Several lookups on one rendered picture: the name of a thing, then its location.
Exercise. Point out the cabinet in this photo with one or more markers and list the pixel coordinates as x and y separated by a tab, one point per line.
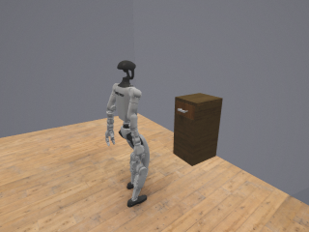
196	140

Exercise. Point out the drawer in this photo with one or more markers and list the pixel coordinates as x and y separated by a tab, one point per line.
190	109

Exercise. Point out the right robot forearm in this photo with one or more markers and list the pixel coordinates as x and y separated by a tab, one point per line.
134	130

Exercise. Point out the robot right upper arm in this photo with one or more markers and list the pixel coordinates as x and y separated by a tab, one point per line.
135	96

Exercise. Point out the right robot foot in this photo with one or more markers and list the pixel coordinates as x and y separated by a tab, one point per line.
140	199

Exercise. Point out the humanoid robot torso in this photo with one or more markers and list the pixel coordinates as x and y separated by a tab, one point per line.
122	104

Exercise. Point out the handle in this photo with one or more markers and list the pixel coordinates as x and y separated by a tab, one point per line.
183	111

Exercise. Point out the left robot forearm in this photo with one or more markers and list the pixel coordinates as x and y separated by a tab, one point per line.
110	119

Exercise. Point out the robot left hand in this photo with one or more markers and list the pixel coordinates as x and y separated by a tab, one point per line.
112	138

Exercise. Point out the robot left upper arm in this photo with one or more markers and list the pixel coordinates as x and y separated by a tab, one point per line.
111	103

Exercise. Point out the robot right hand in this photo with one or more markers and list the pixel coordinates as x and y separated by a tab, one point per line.
138	150

